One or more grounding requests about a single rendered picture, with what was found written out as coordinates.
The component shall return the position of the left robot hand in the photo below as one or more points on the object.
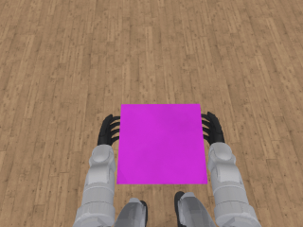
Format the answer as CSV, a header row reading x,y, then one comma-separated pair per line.
x,y
106,133

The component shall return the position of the right robot hand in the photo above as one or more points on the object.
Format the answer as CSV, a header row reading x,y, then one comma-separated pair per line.
x,y
215,133

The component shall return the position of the left robot forearm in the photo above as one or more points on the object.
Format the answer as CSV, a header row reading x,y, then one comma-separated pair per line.
x,y
97,204

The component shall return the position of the right robot foot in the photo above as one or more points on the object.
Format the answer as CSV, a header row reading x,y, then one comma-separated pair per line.
x,y
177,197

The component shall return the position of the carton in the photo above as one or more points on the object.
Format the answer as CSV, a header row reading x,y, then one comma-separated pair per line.
x,y
161,144

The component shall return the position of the right robot forearm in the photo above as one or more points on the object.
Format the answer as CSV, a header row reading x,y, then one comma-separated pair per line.
x,y
231,203

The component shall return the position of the right robot thigh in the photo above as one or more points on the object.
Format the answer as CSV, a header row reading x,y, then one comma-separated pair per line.
x,y
193,213

